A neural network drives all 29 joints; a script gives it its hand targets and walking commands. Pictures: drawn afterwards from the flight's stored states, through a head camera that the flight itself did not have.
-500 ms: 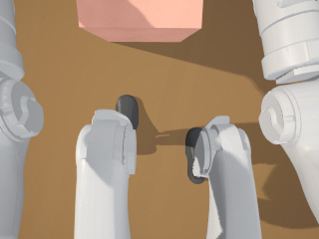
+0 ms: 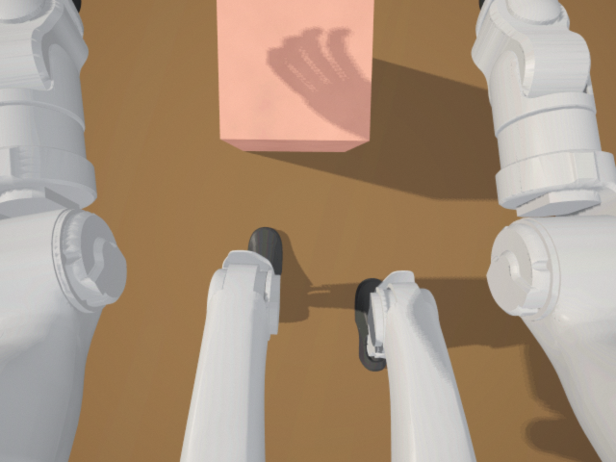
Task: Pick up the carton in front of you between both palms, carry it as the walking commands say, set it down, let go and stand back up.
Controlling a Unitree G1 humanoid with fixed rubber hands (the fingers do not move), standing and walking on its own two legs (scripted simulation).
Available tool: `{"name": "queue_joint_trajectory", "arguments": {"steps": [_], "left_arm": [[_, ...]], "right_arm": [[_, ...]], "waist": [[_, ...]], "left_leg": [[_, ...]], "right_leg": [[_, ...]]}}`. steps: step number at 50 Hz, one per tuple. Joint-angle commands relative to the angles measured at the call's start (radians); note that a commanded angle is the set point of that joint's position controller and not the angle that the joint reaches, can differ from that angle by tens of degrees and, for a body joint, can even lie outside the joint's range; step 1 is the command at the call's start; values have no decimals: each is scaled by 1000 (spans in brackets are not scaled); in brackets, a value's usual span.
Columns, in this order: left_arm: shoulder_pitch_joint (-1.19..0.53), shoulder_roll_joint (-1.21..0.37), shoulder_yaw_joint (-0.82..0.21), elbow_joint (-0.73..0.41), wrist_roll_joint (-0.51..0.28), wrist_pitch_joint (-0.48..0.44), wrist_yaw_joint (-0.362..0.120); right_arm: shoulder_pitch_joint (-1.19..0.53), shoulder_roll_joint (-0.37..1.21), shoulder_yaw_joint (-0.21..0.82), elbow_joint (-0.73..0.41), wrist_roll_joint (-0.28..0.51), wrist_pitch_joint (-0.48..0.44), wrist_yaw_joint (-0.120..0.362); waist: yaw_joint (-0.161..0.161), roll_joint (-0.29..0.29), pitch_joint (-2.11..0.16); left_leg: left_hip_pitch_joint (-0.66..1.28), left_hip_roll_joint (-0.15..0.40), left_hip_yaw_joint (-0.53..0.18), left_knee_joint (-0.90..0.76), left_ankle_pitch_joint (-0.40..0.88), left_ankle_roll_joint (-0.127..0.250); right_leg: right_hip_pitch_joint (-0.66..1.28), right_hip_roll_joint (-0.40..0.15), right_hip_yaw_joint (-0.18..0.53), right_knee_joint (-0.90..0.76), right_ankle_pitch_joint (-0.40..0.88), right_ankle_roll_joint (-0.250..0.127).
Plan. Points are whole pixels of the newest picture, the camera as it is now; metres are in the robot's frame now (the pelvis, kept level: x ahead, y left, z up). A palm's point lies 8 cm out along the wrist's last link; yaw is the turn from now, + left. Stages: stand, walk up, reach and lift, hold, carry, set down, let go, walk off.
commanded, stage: set down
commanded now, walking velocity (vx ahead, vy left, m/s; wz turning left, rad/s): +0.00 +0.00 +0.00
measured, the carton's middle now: (294, 86) +0.54 +0.10 -0.41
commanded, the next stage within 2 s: let go in 0.26 s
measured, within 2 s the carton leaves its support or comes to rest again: neither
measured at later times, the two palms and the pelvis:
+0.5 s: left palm out of the picture +0.49 +0.30 +0.02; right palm out of the picture +0.54 -0.10 +0.02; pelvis +0.03 +0.01 +0.13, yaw +1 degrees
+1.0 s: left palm out of the picture +0.31 +0.27 +0.12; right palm out of the picture +0.37 -0.18 +0.13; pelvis +0.08 +0.00 +0.22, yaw +5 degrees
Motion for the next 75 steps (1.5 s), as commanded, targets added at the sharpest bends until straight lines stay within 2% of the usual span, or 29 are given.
{"name": "queue_joint_trajectory", "arguments": {"steps": [1,8,15,19,23,29,37,49,56,65,70,75], "left_arm": [[-255,125,7,-139,6,-12,-6],[-195,96,35,-126,45,-31,-22],[-118,67,66,-79,95,-65,-40],[6,58,62,-110,140,-74,-54],[197,42,31,-204,167,-82,-67],[451,-12,-26,-339,126,-130,-71],[840,-90,-84,-362,68,-208,-66],[1286,-131,-183,-492,14,-280,-37],[1532,-137,-235,-557,11,-285,-22],[1622,-120,-253,-612,-5,-224,-28],[1628,-117,-246,-599,0,-188,-31],[1650,-122,-247,-591,6,-177,-27]], "right_arm": [[-250,-115,-24,-124,-12,-20,8],[-179,-89,-44,-90,-35,-42,34],[-102,-54,-62,-62,-78,-69,50],[27,-25,-60,-100,-127,-73,46],[223,12,-36,-204,-155,-79,41],[468,37,5,-326,-137,-138,61],[817,43,38,-286,-120,-227,108],[1226,9,115,-312,-71,-315,159],[1434,-14,154,-362,-54,-329,180],[1536,-33,189,-445,-46,-277,204],[1539,-35,190,-458,-48,-241,208],[1556,-38,184,-456,-54,-224,207]], "waist": [[33,91,-1267],[27,101,-1192],[20,78,-1111],[14,75,-1161],[14,86,-1192],[12,101,-1068],[-10,88,-872],[-43,78,-521],[-48,55,-316],[-68,-11,-86],[-64,-5,-40],[-63,16,-69]], "left_leg": [[1390,-53,36,-76,503,-23],[1437,-46,28,-222,507,-20],[1461,-41,28,-367,500,-14],[1575,-40,31,-432,574,-8],[1727,-39,25,-497,664,0],[1867,-24,-19,-603,700,1],[1918,-17,-40,-731,633,-8],[2019,-38,-6,-922,389,-28],[2123,-55,22,-1024,399,-36],[2239,-81,48,-1074,338,-40],[2265,-85,51,-1068,347,-38],[2266,-79,42,-1065,440,-36]], "right_leg": [[5,55,-150,-282,139,17],[101,42,-124,-440,178,15],[253,30,-102,-587,238,21],[377,33,-97,-662,308,23],[490,36,-88,-737,374,21],[555,24,-69,-841,385,10],[723,2,-54,-953,377,-11],[1085,-44,-28,-1142,335,-45],[1298,-57,-14,-1260,383,-49],[1334,-90,2,-1352,383,-58],[1350,-97,8,-1357,410,-61],[1415,-81,8,-1335,511,-52]]}}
